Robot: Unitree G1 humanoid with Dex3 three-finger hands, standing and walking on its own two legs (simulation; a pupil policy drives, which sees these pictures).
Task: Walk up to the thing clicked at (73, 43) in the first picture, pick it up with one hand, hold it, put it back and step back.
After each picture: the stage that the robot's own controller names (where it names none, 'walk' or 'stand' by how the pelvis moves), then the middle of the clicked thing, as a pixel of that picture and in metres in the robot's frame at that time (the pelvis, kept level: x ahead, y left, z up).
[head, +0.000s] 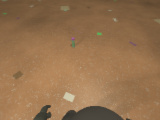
stand; (73, 42) +1.56 +0.41 -0.66
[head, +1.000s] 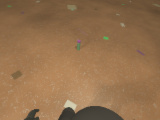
walk; (78, 45) +1.45 +0.20 -0.64
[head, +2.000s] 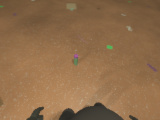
walk; (76, 60) +0.95 +0.20 -0.65
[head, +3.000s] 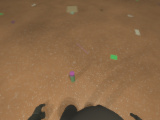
walk; (72, 77) +0.59 +0.23 -0.63
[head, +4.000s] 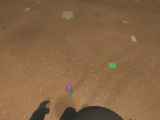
stand; (69, 90) +0.42 +0.21 -0.63
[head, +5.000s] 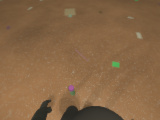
stand; (72, 90) +0.39 +0.21 -0.64
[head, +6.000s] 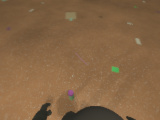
stand; (71, 95) +0.35 +0.20 -0.66
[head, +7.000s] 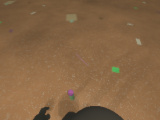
stand; (71, 95) +0.37 +0.21 -0.66
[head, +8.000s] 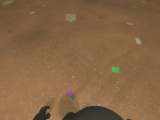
stand; (71, 96) +0.35 +0.21 -0.66
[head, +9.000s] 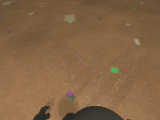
go down; (70, 96) +0.35 +0.21 -0.66
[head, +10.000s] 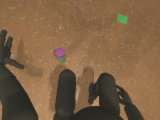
go down; (60, 56) +0.44 +0.22 -0.29
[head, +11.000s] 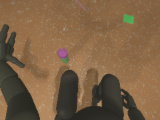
approach; (64, 57) +0.44 +0.22 -0.27
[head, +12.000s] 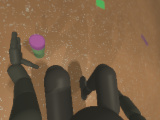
close in; (38, 49) +0.44 +0.26 -0.16
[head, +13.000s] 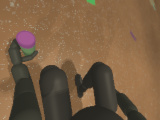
close; (28, 47) +0.44 +0.28 -0.16
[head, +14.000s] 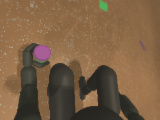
lift; (41, 56) +0.36 +0.26 -0.15
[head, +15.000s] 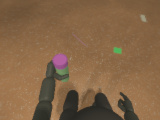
lift; (62, 70) +0.32 +0.18 +0.03
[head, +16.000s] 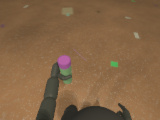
hold; (66, 71) +0.32 +0.16 +0.05
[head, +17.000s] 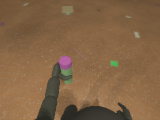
hold; (67, 72) +0.32 +0.16 +0.03
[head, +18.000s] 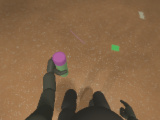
crouch; (62, 66) +0.36 +0.19 -0.02
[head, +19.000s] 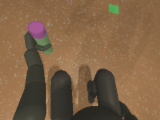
lower; (43, 41) +0.49 +0.25 -0.05
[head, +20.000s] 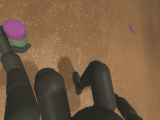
lower; (19, 41) +0.47 +0.28 -0.17
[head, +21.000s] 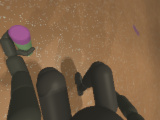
lower; (24, 44) +0.45 +0.28 -0.17
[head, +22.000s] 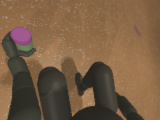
lower; (25, 45) +0.44 +0.28 -0.17
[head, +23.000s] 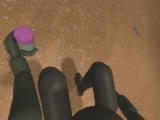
lower; (27, 45) +0.44 +0.27 -0.16
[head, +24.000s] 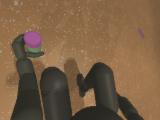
open; (34, 48) +0.44 +0.26 -0.17
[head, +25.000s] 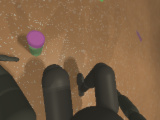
stand; (36, 46) +0.42 +0.26 -0.17
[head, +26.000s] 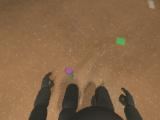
walk; (70, 73) +0.41 +0.20 -0.46
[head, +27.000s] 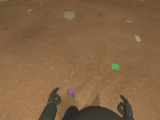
stand; (71, 94) +0.37 +0.19 -0.60
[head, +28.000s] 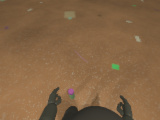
stand; (71, 94) +0.37 +0.18 -0.60
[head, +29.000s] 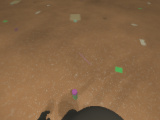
stand; (74, 94) +0.38 +0.17 -0.65
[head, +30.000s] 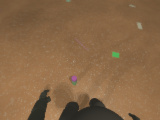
walk; (74, 80) +0.44 +0.14 -0.64
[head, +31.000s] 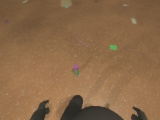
walk; (76, 70) +0.64 +0.22 -0.63
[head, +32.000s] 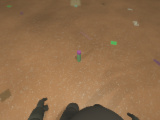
stand; (79, 56) +0.99 +0.20 -0.63
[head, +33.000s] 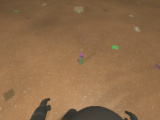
stand; (81, 59) +1.02 +0.16 -0.65
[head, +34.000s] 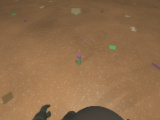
stand; (79, 60) +1.02 +0.19 -0.66
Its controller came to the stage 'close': yes
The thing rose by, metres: 0.69
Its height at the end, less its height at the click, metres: +0.00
